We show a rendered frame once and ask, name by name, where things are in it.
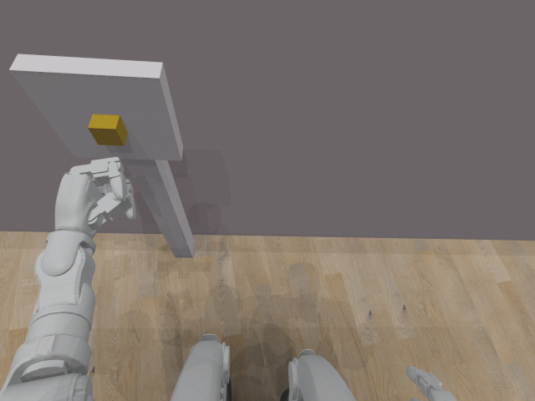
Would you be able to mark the left robot forearm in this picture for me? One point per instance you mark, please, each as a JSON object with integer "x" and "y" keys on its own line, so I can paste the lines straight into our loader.
{"x": 58, "y": 333}

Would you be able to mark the robot right hand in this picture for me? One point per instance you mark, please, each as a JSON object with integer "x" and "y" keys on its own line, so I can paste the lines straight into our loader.
{"x": 428, "y": 384}

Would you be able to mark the panel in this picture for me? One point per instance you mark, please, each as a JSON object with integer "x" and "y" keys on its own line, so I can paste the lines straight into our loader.
{"x": 68, "y": 90}

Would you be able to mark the left robot upper arm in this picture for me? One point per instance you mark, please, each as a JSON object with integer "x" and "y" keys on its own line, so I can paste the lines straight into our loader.
{"x": 68, "y": 387}

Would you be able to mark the robot right thigh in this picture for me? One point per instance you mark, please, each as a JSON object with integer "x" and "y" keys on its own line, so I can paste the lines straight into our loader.
{"x": 313, "y": 378}

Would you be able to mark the button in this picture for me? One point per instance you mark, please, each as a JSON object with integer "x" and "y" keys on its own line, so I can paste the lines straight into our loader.
{"x": 107, "y": 129}

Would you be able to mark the robot left hand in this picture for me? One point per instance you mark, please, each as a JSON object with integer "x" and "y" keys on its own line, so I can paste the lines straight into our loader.
{"x": 78, "y": 196}

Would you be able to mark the robot left thigh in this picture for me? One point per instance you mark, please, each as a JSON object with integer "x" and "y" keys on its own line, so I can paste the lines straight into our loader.
{"x": 205, "y": 372}

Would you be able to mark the robot thigh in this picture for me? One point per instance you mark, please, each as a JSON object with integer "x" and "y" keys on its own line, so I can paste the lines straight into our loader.
{"x": 313, "y": 378}
{"x": 205, "y": 372}

